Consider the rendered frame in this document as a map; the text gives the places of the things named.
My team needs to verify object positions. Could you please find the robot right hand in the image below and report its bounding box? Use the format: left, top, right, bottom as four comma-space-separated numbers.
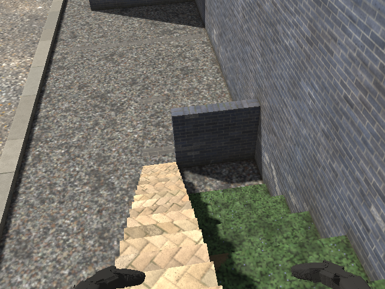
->
291, 260, 371, 289

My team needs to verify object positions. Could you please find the robot left hand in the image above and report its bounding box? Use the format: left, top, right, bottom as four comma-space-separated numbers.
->
73, 266, 146, 289

